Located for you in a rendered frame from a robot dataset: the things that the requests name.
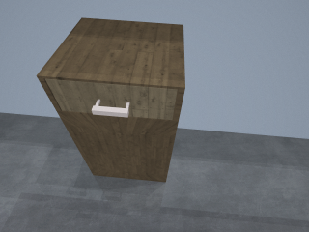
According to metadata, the cabinet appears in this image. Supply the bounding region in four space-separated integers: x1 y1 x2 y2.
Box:
36 17 185 183

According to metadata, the handle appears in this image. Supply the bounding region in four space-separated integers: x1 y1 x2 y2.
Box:
92 99 130 118

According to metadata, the drawer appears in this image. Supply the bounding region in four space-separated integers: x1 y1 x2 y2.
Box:
45 78 178 120

